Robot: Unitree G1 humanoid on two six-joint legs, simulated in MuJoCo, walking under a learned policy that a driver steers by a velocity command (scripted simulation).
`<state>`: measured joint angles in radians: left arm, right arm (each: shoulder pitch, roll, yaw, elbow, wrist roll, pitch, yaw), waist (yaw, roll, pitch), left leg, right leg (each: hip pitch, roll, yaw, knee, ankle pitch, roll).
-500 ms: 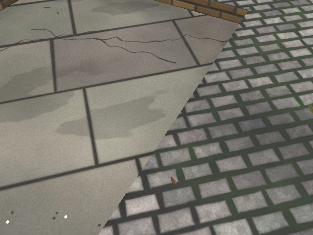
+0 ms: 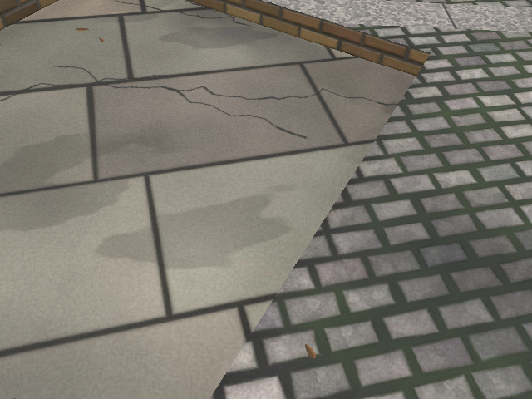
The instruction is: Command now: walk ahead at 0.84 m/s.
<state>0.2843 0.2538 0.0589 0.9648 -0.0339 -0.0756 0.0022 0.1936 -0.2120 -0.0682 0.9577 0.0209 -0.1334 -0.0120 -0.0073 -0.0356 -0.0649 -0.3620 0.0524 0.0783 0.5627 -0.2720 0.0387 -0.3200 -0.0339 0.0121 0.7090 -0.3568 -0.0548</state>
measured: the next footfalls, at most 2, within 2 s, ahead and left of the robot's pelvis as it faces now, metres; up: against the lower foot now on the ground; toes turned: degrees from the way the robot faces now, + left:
right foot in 0.50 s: +0.56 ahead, -0.11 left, +0.00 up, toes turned -3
left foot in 1.06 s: +1.01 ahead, +0.20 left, -0.14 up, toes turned +6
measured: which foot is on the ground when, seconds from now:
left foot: down 0.00-0.54, up 0.56-1.00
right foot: up 0.00-0.48, down 0.50-1.00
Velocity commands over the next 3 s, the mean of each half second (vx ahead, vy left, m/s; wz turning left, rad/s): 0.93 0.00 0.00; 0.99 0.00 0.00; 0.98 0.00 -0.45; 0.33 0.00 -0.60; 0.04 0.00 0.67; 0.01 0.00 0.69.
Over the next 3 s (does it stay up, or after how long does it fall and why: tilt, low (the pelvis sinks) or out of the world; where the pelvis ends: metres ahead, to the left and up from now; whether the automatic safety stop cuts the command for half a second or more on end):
stays up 1.66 0.00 -0.13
